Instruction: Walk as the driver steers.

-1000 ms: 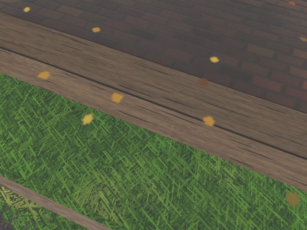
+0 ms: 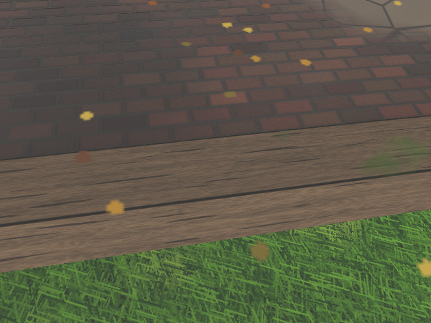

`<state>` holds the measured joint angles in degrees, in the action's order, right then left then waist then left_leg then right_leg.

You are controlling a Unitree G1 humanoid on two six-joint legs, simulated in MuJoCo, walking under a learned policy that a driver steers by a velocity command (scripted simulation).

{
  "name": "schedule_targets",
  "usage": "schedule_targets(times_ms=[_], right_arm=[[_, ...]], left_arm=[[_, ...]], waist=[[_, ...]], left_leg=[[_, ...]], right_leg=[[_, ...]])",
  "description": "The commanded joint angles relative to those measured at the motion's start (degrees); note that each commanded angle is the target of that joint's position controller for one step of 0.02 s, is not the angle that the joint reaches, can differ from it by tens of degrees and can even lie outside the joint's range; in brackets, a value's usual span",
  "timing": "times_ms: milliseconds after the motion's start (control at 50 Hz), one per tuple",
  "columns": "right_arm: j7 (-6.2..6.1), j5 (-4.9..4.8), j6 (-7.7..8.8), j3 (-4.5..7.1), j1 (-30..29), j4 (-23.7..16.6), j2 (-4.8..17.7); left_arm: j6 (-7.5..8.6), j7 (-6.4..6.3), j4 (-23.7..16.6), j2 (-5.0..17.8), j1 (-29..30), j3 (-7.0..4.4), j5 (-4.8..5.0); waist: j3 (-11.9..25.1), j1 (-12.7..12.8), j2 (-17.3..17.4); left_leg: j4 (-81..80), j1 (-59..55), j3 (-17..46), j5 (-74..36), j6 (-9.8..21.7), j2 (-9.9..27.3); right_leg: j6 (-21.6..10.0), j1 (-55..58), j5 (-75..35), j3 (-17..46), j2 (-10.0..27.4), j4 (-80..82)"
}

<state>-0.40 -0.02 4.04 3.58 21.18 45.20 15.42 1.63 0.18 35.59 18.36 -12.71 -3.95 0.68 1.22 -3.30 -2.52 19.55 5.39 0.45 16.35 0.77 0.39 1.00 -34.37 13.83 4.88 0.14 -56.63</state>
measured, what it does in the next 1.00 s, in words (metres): walks ahead, turning left: right foot, then left foot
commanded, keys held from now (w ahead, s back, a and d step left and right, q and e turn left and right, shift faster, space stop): w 0.20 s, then w+q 0.80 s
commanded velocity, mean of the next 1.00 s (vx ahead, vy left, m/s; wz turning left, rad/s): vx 0.47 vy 0.00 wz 0.28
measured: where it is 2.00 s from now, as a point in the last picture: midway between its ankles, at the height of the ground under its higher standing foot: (142, 172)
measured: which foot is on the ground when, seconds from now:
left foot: down 0.00-0.22, up 0.24-0.70, down 0.72-1.00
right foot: up 0.00-0.18, down 0.20-0.74, up 0.76-1.00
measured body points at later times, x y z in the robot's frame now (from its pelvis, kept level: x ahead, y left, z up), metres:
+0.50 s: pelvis +0.24 -0.07 +0.00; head +0.26 -0.08 +0.45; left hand +0.28 +0.21 -0.11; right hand +0.41 -0.33 -0.10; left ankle +0.37 +0.11 -0.67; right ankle +0.18 -0.16 -0.74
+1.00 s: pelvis +0.53 +0.01 +0.00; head +0.56 +0.03 +0.45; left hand +0.62 +0.32 -0.09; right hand +0.71 -0.23 -0.10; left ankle +0.50 +0.07 -0.74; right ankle +0.71 -0.14 -0.67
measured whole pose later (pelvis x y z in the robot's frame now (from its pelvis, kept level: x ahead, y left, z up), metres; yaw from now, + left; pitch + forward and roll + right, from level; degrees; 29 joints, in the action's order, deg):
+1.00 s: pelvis +0.53 +0.01 +0.00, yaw +22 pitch +2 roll +0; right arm 1.2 0.8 3.4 3.4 18.0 39.1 16.7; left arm 5.2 0.2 37.6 17.8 -6.5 -2.1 -2.2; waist -2.6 -2.5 -1.4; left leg 20.9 11.7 5.6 10.6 5.9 -7.2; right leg 4.0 -38.6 10.3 5.7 6.2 -52.3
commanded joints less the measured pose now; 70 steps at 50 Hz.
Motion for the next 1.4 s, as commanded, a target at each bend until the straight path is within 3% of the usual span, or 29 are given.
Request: schedule_targets(times_ms=[20, 120, 160, 200, 220, 240, 260, 320, 420, 600, 700, 720, 740, 760, 780, 800, 820, 900, 980, 1000, 1040, 1100, 1200, 1220, 1240, 1260, 1280, 1340, 1400], right_arm=[[-0.17, -0.59, 0.73, 2.05, -1.73, -3.41, 10.09], [0.55, -1.89, -0.13, 2.43, 1.85, -1.76, 12.99], [0.5, -2.26, -0.58, 2.41, 0.81, -1.46, 13.56], [0.3, -1.55, -0.32, 1.11, 1.29, -1.7, 10.32], [0.42, -0.36, 0.51, -0.93, 3.75, -4.78, 4.48], [0.2, -1.37, 1.62, -0.91, 2.92, -4.78, 5.29], [0.52, -3.04, 1.87, 0.61, -0.36, -5.52, 9.99], [0.9, -1.76, 0.77, 0.82, -3.97, -5.58, 8.72], [0.74, -1.64, -1.64, 0.58, -4.06, -4.88, 5.44], [3.94, -1.24, -0.42, -0.94, -20.37, -11.45, 2.96], [4.35, -1.41, -1.22, 1.95, -10.52, -12.17, 8.71], [3.46, -1.55, -1.55, 3.7, -1.35, -10.43, 11.74], [2.11, -1.47, -2.3, 5.0, 4.07, -9.31, 16.64], [2.36, -1.37, -1.47, 4.86, 1.77, -11.2, 18.98], [2.51, -1.06, -1.05, 3.63, 2.25, -11.54, 13.88], [2.44, -0.94, -0.63, 3.04, 0.17, -11.08, 11.9], [2.4, -1.11, -0.39, 2.73, -3.52, -11.34, 10.93], [1.59, -0.41, 0.02, 2.05, -8.46, -12.15, 9.0], [0.07, -1.06, -0.6, 2.53, -6.07, -10.29, 10.82], [3.58, 5.7, 2.64, 0.08, -2.33, -8.89, 6.41], [6.56, 4.48, 4.07, 0.98, -3.31, -9.9, 8.42], [7.4, 3.45, 3.79, 1.32, 1.0, -8.74, 9.84], [5.56, 4.14, 2.62, 0.76, 0.79, -5.29, 10.0], [4.67, 4.88, 3.5, -1.01, 4.5, -6.12, 4.24], [5.29, 6.02, 4.5, -2.68, 8.38, -6.16, 0.33], [5.68, 4.4, 4.03, -1.56, -2.43, -8.07, 3.95], [4.36, 3.67, 3.82, -1.32, -6.21, -8.45, 3.28], [2.96, 6.02, 2.7, -2.16, -6.97, -7.42, 2.53], [3.77, 4.77, 1.85, -2.12, -9.61, -7.23, 1.6]], left_arm=[[2.31, 0.76, -6.69, 0.78, 10.35, 0.57, -0.09], [3.0, 2.26, -7.35, 1.8, 13.16, 0.52, 1.02], [3.04, 2.29, -6.15, 3.7, 8.31, -0.53, 1.11], [2.57, 1.28, -2.04, 8.17, -6.68, -3.01, 0.69], [2.19, 0.54, -1.45, 14.31, -14.56, -4.18, -1.11], [2.36, 0.68, -0.97, 12.27, -16.07, -3.46, -0.89], [2.67, 0.85, -0.53, 8.75, -12.43, -2.13, -0.6], [3.4, 1.08, -0.28, 3.56, -3.46, -0.54, -0.97], [5.55, 0.69, 2.41, 3.33, -1.3, -1.1, -1.67], [3.91, -0.64, 7.5, 7.03, -6.72, -2.13, -0.22], [1.15, -1.89, 7.54, 10.71, -6.04, -2.94, 0.11], [1.15, -2.16, 7.0, 10.26, -5.12, -2.58, 0.38], [1.92, -2.04, 5.24, 5.07, -8.14, -0.99, -1.11], [4.02, -0.96, 2.82, 1.22, -10.99, 0.89, -1.28], [5.73, 0.09, 1.73, 7.15, -3.97, -0.47, 0.53], [6.53, 0.46, 0.14, 7.23, -0.23, -0.27, 1.79], [6.87, 0.03, 0.12, 5.93, 0.65, 0.05, 0.71], [4.65, -0.43, 1.2, 5.46, -2.04, -0.34, -1.64], [4.03, -0.58, -0.73, 2.23, 5.71, 1.07, -1.85], [2.46, 1.87, 0.78, -4.07, 0.36, 5.01, -6.91], [0.38, 3.1, -0.04, -0.12, 5.0, 4.61, -6.61], [1.09, 2.0, -1.88, 2.73, 11.49, 5.03, -4.98], [4.85, 0.59, -0.78, 6.14, 6.95, 4.18, -2.36], [5.98, 0.7, 2.21, 9.45, -4.5, 3.09, -2.88], [5.06, 0.9, 5.56, 9.24, -18.98, 2.88, -3.53], [4.8, 0.94, 7.84, 7.64, -24.39, 2.85, -4.34], [5.09, 1.05, 8.04, 7.05, -18.89, 2.77, -3.96], [4.49, 0.1, 6.14, -1.97, -8.02, 5.1, -3.17], [5.3, 0.08, 6.12, -0.31, -5.52, 3.77, -3.88]], waist=[[-5.58, -1.64, 9.85], [-6.13, -2.16, 11.24], [-4.09, 2.2, 11.4], [6.36, 10.02, 7.61], [16.01, 11.06, -6.45], [19.83, 11.13, -12.29], [10.87, 10.46, -8.23], [-0.31, 5.19, -4.41], [-4.12, 2.55, -1.56], [-8.52, 7.92, 1.45], [2.05, 0.14, -3.2], [6.65, -5.27, -1.68], [12.35, -4.6, 8.51], [20.99, -0.03, 16.68], [20.17, -4.26, 8.99], [11.23, -3.11, 6.28], [5.48, 0.03, 0.65], [1.31, 4.76, 3.52], [-1.07, 2.41, 4.91], [3.39, 3.06, 11.93], [-1.99, 1.87, 6.74], [-2.59, -0.95, 6.87], [2.64, 2.94, 5.27], [15.78, 4.89, -6.02], [26.94, 9.4, -16.55], [14.62, 14.45, -4.75], [3.82, 11.3, -2.47], [2.73, 5.77, -1.55], [0.94, 4.56, -1.23]], left_leg=[[-11.29, -1.01, 9.44, -4.29, 9.72, 11.43], [-9.78, 0.44, 7.65, -9.84, 9.27, 14.07], [-4.87, -0.25, 6.2, -21.64, 7.72, 14.65], [15.91, 6.82, -0.12, -31.21, 4.1, 9.67], [39.8, 27.76, -3.22, -10.0, -0.39, 2.71], [50.62, 34.82, 4.88, 15.32, -0.5, -1.34], [54.95, 39.94, 6.67, 12.41, 0.26, 1.97], [48.53, 35.96, 4.92, 0.28, 0.7, 7.63], [43.63, 35.65, 7.01, -9.2, -1.7, 6.42], [17.24, 36.43, -0.7, -20.24, 1.41, 4.05], [15.97, 18.49, -7.54, -6.84, 7.18, -4.33], [12.07, 3.33, -5.63, -10.19, 9.63, -5.28], [12.12, -16.37, 13.44, -10.18, 14.67, 6.15], [2.92, -29.54, 47.43, -1.7, 26.15, 18.78], [-1.32, -28.89, 44.98, 2.26, 22.86, 17.67], [-2.18, -20.9, 36.22, 0.04, 20.15, 15.63], [-2.51, -11.57, 30.04, -6.12, 18.17, 12.92], [-5.81, 4.46, 20.58, -22.51, 17.81, 8.66], [-5.53, 10.85, 14.05, -21.39, 14.89, 4.28], [-5.33, 13.09, 11.16, -12.61, 13.59, 1.57], [-5.04, 17.11, 14.1, -8.15, 13.1, 2.97], [-1.42, 6.51, 20.79, -9.55, 14.74, 8.14], [10.61, 5.1, 19.15, -27.56, 7.94, 5.84], [27.34, 16.22, 12.61, -22.06, 2.68, -3.87], [44.62, 36.58, 7.88, 17.05, -1.52, -12.04], [56.86, 47.3, 8.97, 16.23, -0.6, -8.25], [59.35, 51.03, 7.88, 9.16, 0.2, -4.49], [50.7, 38.48, 6.68, -1.08, 1.04, 3.28], [39.81, 37.46, 3.92, -2.46, -0.78, 4.23]], right_leg=[[1.09, -6.73, -5.15, -3.93, 2.59, 9.2], [-0.95, 4.71, -4.92, -6.93, 0.88, 22.21], [-3.5, 13.16, -5.85, -7.79, -0.74, 26.89], [-7.2, 36.35, -6.12, -5.47, 0.83, 28.02], [-14.86, 57.28, 3.04, 19.83, 18.18, 29.76], [-18.37, 55.81, 10.32, 37.89, 23.67, 39.44], [-16.16, 49.54, 12.78, 30.37, 22.25, 40.29], [-12.75, 31.71, 1.89, 12.01, 15.11, 44.75], [-12.46, 25.84, -13.15, -1.24, 13.42, 49.56], [-9.51, 36.73, -23.45, -12.65, 14.83, 47.93], [-6.63, 41.85, -62.23, -15.93, 14.6, 24.24], [-4.77, 33.93, -56.95, -17.06, 12.51, 10.99], [-2.11, 14.76, -21.59, -16.68, 7.23, -8.75], [0.22, -3.58, 20.42, -5.02, -4.68, -26.05], [-0.71, -9.39, 17.27, 3.32, -1.05, -27.36], [-1.68, -10.95, 12.5, 2.23, 1.22, -23.25], [-1.71, -9.33, 9.05, 1.37, 3.68, -17.35], [1.39, -0.67, 4.4, -0.08, 6.16, -7.39], [3.97, 1.05, -8.47, -2.12, 4.26, 8.55], [4.34, 6.11, -11.59, -2.78, 3.59, 7.04], [3.84, 6.37, -11.44, -3.54, 4.01, 11.84], [2.49, 2.47, -10.0, -2.38, 3.6, 20.26], [-5.59, 21.45, -16.77, -6.22, 1.06, 25.56], [-16.6, 45.19, -28.4, 4.37, 9.43, 22.97], [-27.87, 69.37, -24.11, 29.35, 22.67, 29.92], [-22.04, 62.04, -10.77, 32.67, 22.3, 35.92], [-17.95, 50.23, -2.16, 25.75, 20.79, 38.03], [-16.81, 33.23, -10.6, 13.86, 16.51, 44.67], [-16.44, 30.47, -13.78, 5.91, 13.38, 48.55]])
